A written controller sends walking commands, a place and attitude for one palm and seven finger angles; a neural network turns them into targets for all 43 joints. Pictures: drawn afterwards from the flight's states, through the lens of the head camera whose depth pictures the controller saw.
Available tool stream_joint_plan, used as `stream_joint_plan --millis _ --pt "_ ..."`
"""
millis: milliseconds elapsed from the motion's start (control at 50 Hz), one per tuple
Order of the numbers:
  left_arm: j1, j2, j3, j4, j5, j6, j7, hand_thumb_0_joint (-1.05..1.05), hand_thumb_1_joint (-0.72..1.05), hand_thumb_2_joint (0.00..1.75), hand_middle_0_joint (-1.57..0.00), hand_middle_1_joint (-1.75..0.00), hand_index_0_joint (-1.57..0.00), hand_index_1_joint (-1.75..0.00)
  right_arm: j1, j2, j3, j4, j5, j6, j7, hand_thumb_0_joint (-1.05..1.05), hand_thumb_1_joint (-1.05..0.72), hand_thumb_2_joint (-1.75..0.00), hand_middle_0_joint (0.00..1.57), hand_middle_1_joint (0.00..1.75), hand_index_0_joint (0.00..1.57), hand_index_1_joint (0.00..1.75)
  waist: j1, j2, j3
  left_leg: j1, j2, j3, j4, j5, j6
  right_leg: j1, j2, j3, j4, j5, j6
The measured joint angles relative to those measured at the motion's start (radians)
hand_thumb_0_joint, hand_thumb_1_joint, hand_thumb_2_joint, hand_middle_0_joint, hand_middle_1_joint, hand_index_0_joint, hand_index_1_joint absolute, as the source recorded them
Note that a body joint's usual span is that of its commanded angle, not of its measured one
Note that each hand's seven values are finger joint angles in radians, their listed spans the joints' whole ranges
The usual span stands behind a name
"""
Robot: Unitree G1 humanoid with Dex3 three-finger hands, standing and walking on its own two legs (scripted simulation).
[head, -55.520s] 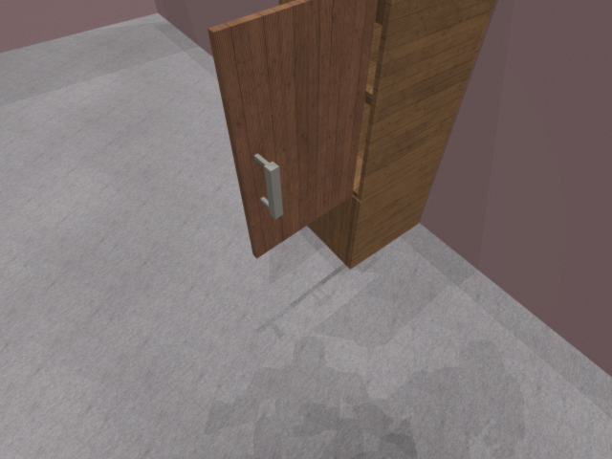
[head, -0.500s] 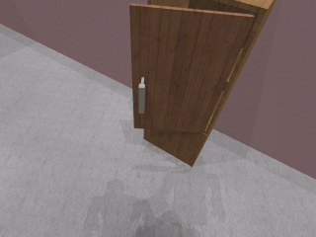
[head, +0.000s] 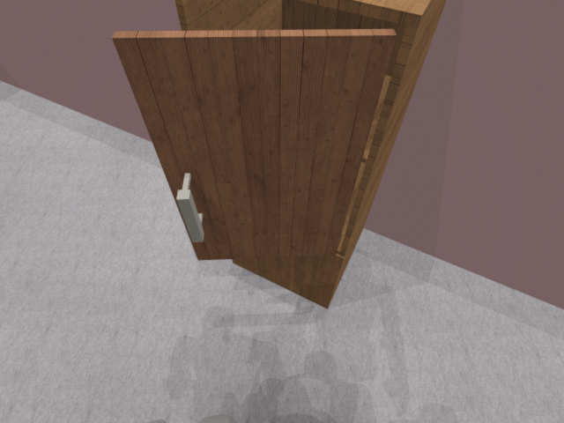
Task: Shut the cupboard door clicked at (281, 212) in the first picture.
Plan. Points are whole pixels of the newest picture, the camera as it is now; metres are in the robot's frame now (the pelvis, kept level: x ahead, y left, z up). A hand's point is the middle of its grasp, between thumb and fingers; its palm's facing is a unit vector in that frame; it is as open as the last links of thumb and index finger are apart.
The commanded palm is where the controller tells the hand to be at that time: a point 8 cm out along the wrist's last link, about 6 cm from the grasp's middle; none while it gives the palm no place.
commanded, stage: come to a stop and stand still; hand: left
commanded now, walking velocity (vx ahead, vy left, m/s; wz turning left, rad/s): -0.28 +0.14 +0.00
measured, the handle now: (192, 209) +0.50 +0.19 -0.08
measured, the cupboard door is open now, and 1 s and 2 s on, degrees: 30 30 30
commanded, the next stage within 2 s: look again from close up in 1.20 s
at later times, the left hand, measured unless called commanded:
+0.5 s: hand out of the picture +0.08 +0.17 -0.16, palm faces +0.04 -0.95 -0.30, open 7.3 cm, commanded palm none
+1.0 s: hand out of the picture +0.05 +0.18 -0.17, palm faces +0.02 -0.99 -0.16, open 7.3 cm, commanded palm none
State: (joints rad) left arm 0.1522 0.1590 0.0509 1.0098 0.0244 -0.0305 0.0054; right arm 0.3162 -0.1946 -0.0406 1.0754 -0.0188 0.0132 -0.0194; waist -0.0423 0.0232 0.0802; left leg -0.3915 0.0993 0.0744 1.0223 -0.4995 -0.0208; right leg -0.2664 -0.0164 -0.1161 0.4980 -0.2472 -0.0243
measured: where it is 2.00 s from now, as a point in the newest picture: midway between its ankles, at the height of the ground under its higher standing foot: outside the picture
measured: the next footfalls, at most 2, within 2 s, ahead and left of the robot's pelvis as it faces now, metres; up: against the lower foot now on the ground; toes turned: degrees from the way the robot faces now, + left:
left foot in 0.10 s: +0.09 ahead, +0.10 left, +0.00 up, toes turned +6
left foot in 0.74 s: +0.05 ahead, +0.12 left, +0.00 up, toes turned +2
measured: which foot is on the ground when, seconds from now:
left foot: up 0.00-0.08, down 0.10-0.38, up 0.40-0.72, down 0.74-1.00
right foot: down 0.00-1.00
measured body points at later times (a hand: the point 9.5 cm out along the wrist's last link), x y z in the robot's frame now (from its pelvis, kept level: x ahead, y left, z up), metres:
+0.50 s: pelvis +0.05 -0.03 +0.00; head +0.10 -0.06 +0.45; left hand +0.08 +0.22 -0.14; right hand +0.16 -0.28 -0.16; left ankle +0.00 +0.09 -0.67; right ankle +0.03 -0.13 -0.73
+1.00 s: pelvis +0.03 +0.01 +0.01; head +0.04 +0.03 +0.46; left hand +0.05 +0.24 -0.16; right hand +0.04 -0.22 -0.14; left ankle +0.01 +0.12 -0.73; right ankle +0.03 -0.13 -0.73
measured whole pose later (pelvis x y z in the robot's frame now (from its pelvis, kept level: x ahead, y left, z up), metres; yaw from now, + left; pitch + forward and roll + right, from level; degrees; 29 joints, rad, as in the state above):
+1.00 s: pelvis +0.03 +0.01 +0.01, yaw -1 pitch -1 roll +0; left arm 0.23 0.18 0.02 1.10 0.02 0.02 0.02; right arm 0.25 -0.15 0.01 1.10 -0.01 0.01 -0.03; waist 0.02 -0.05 0.03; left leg -0.14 0.01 0.04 0.40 -0.25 0.01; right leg -0.17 -0.04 -0.02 0.39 -0.21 0.03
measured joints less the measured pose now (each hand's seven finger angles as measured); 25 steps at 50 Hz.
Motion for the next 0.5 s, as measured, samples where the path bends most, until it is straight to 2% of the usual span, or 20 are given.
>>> stream_joint_plan --millis 60,100,120,180,240,300,320,340,360,380,440,500 --pt "0.027 0.012 0.000 0.022 0.002 0.005 0.011 0.00 0.94 0.89 -0.20 -0.30 -0.20 -0.30 -0.049 0.012 0.007 -0.037 -0.001 -0.013 -0.001 0.01 -0.91 -0.90 0.20 0.30 0.19 0.30 0.013 -0.012 -0.020 -0.013 -0.016 0.018 -0.179 0.093 -0.007 0.040 0.008 -0.007 -0.036 -0.007 0.000" --pt "0.043 0.014 -0.008 0.039 -0.002 0.011 0.015 0.00 0.94 0.89 -0.20 -0.30 -0.20 -0.30 -0.081 0.017 0.017 -0.052 0.000 -0.023 -0.002 0.01 -0.91 -0.90 0.20 0.30 0.19 0.30 0.024 -0.009 -0.026 0.031 -0.025 0.014 -0.365 0.245 -0.012 0.057 0.021 -0.008 -0.022 -0.031 0.005" --pt "0.052 0.014 -0.012 0.049 -0.006 0.016 0.017 0.00 0.94 0.89 -0.20 -0.30 -0.20 -0.30 -0.093 0.021 0.021 -0.053 0.001 -0.030 -0.002 0.01 -0.91 -0.90 0.20 0.30 0.19 0.30 0.030 -0.007 -0.032 0.061 -0.023 0.013 -0.413 0.260 0.007 0.061 0.028 -0.007 -0.005 -0.050 0.009" --pt "0.064 0.020 -0.019 0.063 -0.010 0.038 0.026 0.00 0.93 0.89 -0.20 -0.30 -0.20 -0.30 -0.130 0.041 0.030 -0.050 0.006 -0.030 -0.012 0.01 -0.92 -0.90 0.20 0.30 0.19 0.30 0.047 -0.045 -0.048 0.107 -0.047 0.026 -0.452 0.204 0.040 0.081 0.006 0.004 0.005 -0.061 0.019" --pt "0.064 0.019 -0.023 0.047 -0.012 0.054 0.026 0.00 0.92 0.89 -0.20 -0.30 -0.20 -0.30 -0.171 0.047 0.033 -0.068 0.008 -0.020 -0.019 0.00 -0.92 -0.90 0.20 0.30 0.20 0.30 0.063 -0.057 -0.034 0.139 -0.063 0.037 -0.499 0.218 0.044 0.062 -0.008 0.028 0.061 -0.088 0.028" --pt "0.057 0.022 -0.017 0.020 -0.009 0.067 0.024 0.01 0.92 0.89 -0.20 -0.30 -0.20 -0.30 -0.209 0.040 0.025 -0.091 0.003 -0.004 -0.020 0.00 -0.92 -0.89 0.20 0.30 0.20 0.30 0.069 -0.042 -0.006 0.152 -0.063 0.038 -0.521 0.232 0.037 0.020 -0.006 0.059 0.148 -0.161 0.028" --pt "0.055 0.024 -0.013 0.011 -0.008 0.068 0.023 0.01 0.92 0.89 -0.20 -0.30 -0.20 -0.30 -0.218 0.035 0.021 -0.097 0.002 0.002 -0.019 0.00 -0.91 -0.89 0.20 0.30 0.20 0.30 0.071 -0.033 0.003 0.152 -0.059 0.036 -0.520 0.233 0.033 0.012 -0.003 0.066 0.154 -0.160 0.027" --pt "0.055 0.027 -0.010 0.000 -0.006 0.067 0.022 0.01 0.92 0.89 -0.20 -0.30 -0.20 -0.30 -0.225 0.029 0.017 -0.102 0.002 0.009 -0.017 0.00 -0.91 -0.89 0.20 0.30 0.20 0.30 0.073 -0.024 0.010 0.150 -0.055 0.034 -0.512 0.231 0.027 0.010 -0.001 0.071 0.136 -0.126 0.025" --pt "0.059 0.032 -0.008 -0.011 -0.003 0.064 0.022 0.01 0.92 0.89 -0.20 -0.30 -0.20 -0.30 -0.228 0.023 0.012 -0.106 0.003 0.016 -0.016 0.00 -0.91 -0.89 0.20 0.30 0.20 0.30 0.074 -0.020 0.012 0.143 -0.053 0.033 -0.496 0.224 0.020 0.016 -0.003 0.078 0.098 -0.035 0.022" --pt "0.064 0.038 -0.005 -0.019 0.002 0.059 0.022 0.01 0.91 0.89 -0.20 -0.30 -0.20 -0.30 -0.229 0.016 0.007 -0.110 0.006 0.023 -0.013 0.00 -0.91 -0.89 0.20 0.30 0.20 0.30 0.075 -0.017 0.009 0.128 -0.051 0.031 -0.467 0.214 0.014 0.021 -0.002 0.078 0.085 -0.029 0.016" --pt "0.064 0.037 -0.006 -0.022 0.010 0.048 0.024 0.01 0.91 0.89 -0.20 -0.30 -0.20 -0.30 -0.230 -0.016 -0.014 -0.113 0.010 0.050 -0.008 0.00 -0.91 -0.89 0.20 0.30 0.20 0.30 0.074 0.004 0.008 0.052 -0.080 -0.033 -0.244 0.035 0.005 0.023 0.000 0.067 0.085 -0.099 -0.006" --pt "0.066 0.028 -0.011 -0.023 0.010 0.043 0.029 0.01 0.91 0.89 -0.20 -0.30 -0.20 -0.30 -0.238 -0.043 -0.022 -0.103 0.010 0.063 -0.007 0.01 -0.91 -0.89 0.20 0.30 0.20 0.30 0.075 0.007 0.020 -0.005 -0.116 -0.068 -0.036 -0.007 -0.008 0.032 -0.006 0.074 0.046 -0.071 -0.008"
